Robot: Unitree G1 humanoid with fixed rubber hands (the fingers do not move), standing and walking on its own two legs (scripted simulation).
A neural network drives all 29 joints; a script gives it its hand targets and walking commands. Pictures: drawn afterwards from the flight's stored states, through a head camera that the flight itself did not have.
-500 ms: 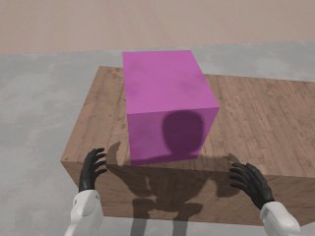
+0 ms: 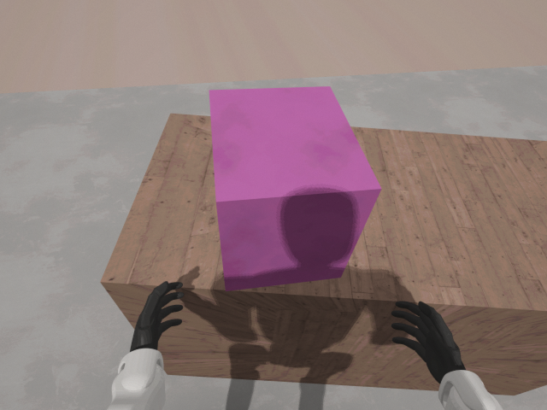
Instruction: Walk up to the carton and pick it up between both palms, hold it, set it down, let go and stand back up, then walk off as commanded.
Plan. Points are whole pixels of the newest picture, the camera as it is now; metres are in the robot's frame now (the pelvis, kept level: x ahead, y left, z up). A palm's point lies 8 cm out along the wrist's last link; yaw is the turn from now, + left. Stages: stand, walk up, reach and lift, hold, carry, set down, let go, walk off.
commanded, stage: set down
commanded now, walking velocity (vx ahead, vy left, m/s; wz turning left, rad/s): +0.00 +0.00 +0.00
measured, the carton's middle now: (278, 188) +0.47 +0.05 +0.03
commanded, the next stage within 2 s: let go in 1.36 s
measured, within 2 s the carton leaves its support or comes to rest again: neither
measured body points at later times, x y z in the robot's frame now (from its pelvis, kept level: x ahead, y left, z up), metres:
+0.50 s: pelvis +0.01 +0.00 +0.00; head +0.03 +0.02 +0.45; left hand +0.19 +0.22 -0.06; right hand +0.22 -0.20 -0.06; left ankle +0.04 +0.13 -0.74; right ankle -0.01 -0.10 -0.74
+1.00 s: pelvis +0.02 +0.00 +0.00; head +0.05 +0.02 +0.45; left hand +0.19 +0.22 -0.08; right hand +0.21 -0.20 -0.08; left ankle +0.04 +0.13 -0.74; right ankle -0.01 -0.10 -0.74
